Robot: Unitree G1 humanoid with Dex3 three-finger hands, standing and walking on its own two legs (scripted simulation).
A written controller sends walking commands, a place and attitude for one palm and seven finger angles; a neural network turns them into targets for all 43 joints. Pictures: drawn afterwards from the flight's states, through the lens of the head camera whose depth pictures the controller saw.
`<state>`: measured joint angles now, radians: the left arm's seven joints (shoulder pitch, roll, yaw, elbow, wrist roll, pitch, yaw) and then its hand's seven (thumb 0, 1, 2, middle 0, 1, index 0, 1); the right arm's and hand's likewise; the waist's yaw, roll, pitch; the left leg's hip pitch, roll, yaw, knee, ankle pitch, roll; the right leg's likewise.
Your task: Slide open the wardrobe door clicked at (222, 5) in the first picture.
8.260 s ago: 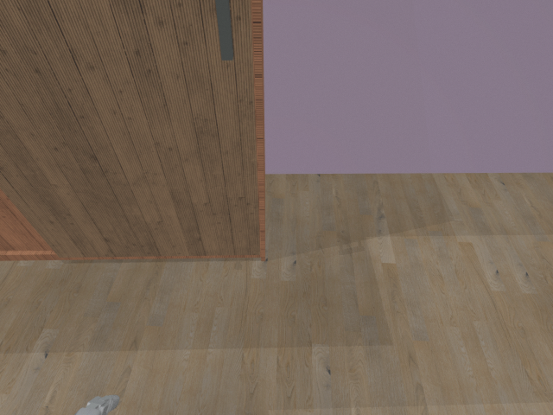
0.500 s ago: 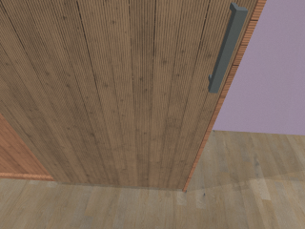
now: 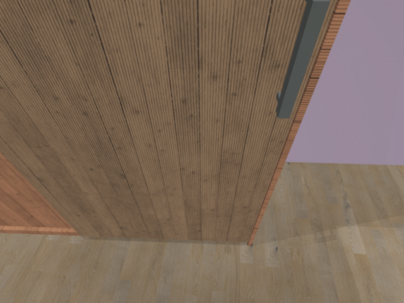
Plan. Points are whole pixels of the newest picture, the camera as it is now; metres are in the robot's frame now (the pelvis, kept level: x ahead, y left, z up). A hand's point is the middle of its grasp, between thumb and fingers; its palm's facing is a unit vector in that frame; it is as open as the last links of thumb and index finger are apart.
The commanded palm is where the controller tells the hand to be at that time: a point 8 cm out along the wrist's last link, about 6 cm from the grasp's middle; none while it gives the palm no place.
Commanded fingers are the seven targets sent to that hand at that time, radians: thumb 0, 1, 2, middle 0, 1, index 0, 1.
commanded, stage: raise the hand with hooked fingers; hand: right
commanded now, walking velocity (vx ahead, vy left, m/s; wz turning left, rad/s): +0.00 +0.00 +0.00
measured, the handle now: (294, 60) +0.48 -0.14 +0.25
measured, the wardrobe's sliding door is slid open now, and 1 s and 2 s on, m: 0.00 0.00 0.00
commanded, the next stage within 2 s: none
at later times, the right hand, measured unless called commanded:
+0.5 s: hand (300, 292) +0.16 -0.16 -0.01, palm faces -0.02 +1.00 +0.03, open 8.5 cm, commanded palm +0.13 -0.23 +0.02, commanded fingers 0.00 -0.41 -0.69 0.23 0.62 0.23 0.62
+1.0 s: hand (368, 235) +0.21 -0.23 +0.12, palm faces +0.11 +0.99 -0.09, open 11.5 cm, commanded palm +0.17 -0.26 +0.12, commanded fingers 0.00 0.17 -0.44 0.28 0.99 0.28 0.99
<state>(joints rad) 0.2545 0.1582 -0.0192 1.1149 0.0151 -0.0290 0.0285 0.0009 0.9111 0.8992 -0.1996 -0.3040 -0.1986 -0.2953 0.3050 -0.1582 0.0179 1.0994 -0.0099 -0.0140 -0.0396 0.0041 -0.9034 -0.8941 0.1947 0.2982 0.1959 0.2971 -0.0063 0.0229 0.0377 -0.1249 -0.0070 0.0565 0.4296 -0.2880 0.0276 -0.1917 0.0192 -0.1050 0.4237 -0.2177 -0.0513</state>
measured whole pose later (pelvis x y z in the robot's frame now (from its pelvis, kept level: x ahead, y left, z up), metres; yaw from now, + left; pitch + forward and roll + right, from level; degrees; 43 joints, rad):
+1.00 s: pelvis -0.01 +0.03 -0.02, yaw -1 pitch +2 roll +0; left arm 0.31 0.24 -0.05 0.62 -0.06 -0.26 0.09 0.01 0.90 0.90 -0.20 -0.31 -0.20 -0.30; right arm 0.30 -0.37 -0.41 -0.11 0.42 -0.10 0.33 0.01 -0.05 -0.53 0.26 0.85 0.26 0.84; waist 0.00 -0.04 -0.06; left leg -0.28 -0.04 0.10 0.61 -0.37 0.06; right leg -0.37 -0.03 -0.07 0.64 -0.30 -0.01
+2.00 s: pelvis -0.03 -0.01 +0.00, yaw -3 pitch -4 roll +1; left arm 0.18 0.29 -0.11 0.60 -0.09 -0.19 0.09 0.01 0.90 0.90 -0.20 -0.30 -0.20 -0.30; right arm -0.18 -0.57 -0.49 -0.14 0.37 0.38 0.49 -0.01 0.50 -0.30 0.30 1.20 0.30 1.20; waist -0.05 -0.04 -0.01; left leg -0.11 0.01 0.10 0.45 -0.27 0.02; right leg -0.20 0.04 -0.06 0.45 -0.19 -0.06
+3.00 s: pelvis +0.00 +0.01 +0.00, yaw -3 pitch -1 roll +0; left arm 0.19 0.31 -0.08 0.60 -0.12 -0.12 0.09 0.01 0.90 0.90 -0.20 -0.30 -0.20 -0.30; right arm -0.39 -0.57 -0.42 0.17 0.29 0.42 0.46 -0.01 0.50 -0.30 0.29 1.20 0.29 1.20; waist -0.05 -0.07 -0.02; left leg -0.14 -0.01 0.11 0.46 -0.32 0.04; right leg -0.24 0.02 -0.04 0.49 -0.24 -0.04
